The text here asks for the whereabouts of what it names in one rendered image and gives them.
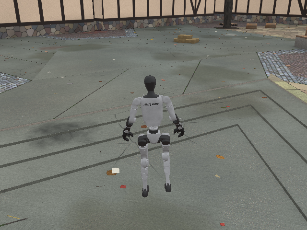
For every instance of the robot left foot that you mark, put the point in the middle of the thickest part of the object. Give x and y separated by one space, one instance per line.
144 192

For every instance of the robot left hand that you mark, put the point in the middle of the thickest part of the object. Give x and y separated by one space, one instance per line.
126 134

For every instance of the left robot thigh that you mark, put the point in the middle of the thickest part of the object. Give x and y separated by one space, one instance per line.
143 146

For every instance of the right robot forearm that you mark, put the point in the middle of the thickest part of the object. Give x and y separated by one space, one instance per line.
178 123

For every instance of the robot right hand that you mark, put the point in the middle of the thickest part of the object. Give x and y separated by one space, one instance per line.
181 130

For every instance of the left robot forearm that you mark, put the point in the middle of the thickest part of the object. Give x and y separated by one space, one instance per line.
127 126

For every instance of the left robot upper arm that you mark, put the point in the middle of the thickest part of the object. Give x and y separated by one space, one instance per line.
133 110

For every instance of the right robot upper arm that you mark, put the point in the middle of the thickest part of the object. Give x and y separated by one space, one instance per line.
169 107

